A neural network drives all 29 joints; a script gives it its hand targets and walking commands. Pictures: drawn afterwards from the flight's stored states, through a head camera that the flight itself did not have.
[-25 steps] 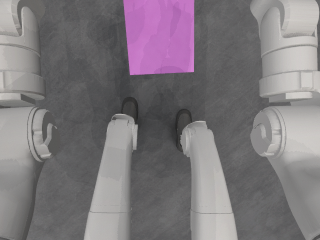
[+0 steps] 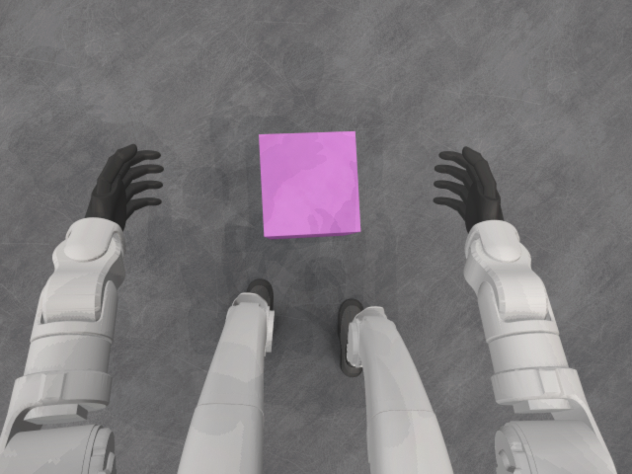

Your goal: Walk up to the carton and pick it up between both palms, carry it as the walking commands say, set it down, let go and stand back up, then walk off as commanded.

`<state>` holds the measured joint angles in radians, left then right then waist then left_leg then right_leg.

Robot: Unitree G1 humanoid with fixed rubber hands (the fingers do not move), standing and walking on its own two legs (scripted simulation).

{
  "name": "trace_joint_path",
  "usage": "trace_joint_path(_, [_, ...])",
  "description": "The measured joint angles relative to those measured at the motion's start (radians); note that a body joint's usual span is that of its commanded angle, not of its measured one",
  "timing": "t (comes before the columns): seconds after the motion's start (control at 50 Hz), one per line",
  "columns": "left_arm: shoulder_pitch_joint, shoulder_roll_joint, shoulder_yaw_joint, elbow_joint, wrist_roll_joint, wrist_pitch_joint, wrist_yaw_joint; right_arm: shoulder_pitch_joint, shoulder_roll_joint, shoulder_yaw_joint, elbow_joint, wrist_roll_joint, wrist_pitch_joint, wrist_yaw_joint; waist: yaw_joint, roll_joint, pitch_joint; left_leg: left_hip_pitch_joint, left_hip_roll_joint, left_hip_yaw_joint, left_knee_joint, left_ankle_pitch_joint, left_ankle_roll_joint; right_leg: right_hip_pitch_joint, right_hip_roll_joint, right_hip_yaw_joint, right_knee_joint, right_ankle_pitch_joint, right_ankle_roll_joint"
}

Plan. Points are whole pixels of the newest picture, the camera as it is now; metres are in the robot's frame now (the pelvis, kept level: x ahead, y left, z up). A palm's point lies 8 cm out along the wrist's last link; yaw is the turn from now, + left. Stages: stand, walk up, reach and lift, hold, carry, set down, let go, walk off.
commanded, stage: let go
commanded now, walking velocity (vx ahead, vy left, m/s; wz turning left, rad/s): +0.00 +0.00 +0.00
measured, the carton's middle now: (307, 192) +0.47 +0.02 -0.58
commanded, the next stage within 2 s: stand in 0.96 s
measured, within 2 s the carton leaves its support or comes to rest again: neither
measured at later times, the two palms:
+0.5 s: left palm (85, 330) +0.25 +0.22 -0.02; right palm (581, 319) +0.28 -0.24 -0.02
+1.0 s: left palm (70, 358) +0.22 +0.23 -0.02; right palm (600, 355) +0.25 -0.25 -0.01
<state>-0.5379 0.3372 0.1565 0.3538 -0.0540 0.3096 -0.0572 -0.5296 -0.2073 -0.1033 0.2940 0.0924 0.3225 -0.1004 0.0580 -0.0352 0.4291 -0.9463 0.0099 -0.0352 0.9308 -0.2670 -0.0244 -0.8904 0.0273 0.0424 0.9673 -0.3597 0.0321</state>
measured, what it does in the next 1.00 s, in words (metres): rises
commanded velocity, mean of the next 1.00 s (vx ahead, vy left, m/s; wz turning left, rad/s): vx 0.00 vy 0.00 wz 0.00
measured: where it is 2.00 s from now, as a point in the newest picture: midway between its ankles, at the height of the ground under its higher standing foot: (304, 341)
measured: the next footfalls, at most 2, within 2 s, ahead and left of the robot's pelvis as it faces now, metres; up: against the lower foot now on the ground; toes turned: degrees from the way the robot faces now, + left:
none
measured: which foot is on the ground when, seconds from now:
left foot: down 0.00-1.00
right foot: down 0.00-1.00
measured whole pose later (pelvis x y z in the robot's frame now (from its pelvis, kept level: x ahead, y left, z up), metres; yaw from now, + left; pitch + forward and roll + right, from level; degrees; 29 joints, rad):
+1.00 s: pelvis +0.08 -0.02 +0.06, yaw +1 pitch -2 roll +1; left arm 0.21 0.22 0.07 0.53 0.00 0.10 -0.04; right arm 0.20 -0.22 -0.03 0.55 0.04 0.07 0.03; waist 0.03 -0.03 0.06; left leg -0.22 0.00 -0.04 0.49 -0.23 -0.04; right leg -0.17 0.00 0.04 0.54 -0.33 0.00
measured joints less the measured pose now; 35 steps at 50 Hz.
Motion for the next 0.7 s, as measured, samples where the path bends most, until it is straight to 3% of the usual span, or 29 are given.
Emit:
trace_joint_path(0.1, [0.175, -0.06, -0.019, 0.086, 0.002, -0.072, -0.015, 0.14, 0.026, -0.001, 0.116, -0.025, -0.083, 0.037, 0.0, 0.001, -0.232, 0.027, -0.002, 0.0, -0.07, 0.01, 0.0, 0.024, -0.004, -0.001, -0.064, 0.006, -0.002])
trace_joint_path(0.2, [0.293, -0.099, -0.021, 0.143, 0.023, -0.137, -0.028, 0.246, 0.04, 0.0, 0.209, -0.04, -0.158, 0.073, 0.0, 0.001, -0.305, 0.164, -0.004, 0.0, -0.153, 0.01, 0.0, 0.157, -0.01, -0.002, -0.139, 0.005, -0.009])
trace_joint_path(0.48, [0.684, -0.131, -0.076, 0.064, 0.035, -0.251, -0.033, 0.664, 0.043, 0.023, 0.16, -0.049, -0.288, 0.113, -0.005, 0.006, -0.319, 0.546, -0.005, 0.0, -0.396, 0.031, -0.01, 0.53, -0.02, -0.005, -0.362, 0.016, -0.032])
trace_joint_path(0.7, [0.748, -0.131, -0.082, 0.056, 0.036, -0.247, -0.033, 0.733, 0.026, 0.048, 0.139, -0.049, -0.259, 0.141, -0.018, 0.006, -0.327, 0.702, -0.005, 0.0, -0.47, 0.043, -0.013, 0.682, -0.022, -0.005, -0.428, 0.023, -0.037])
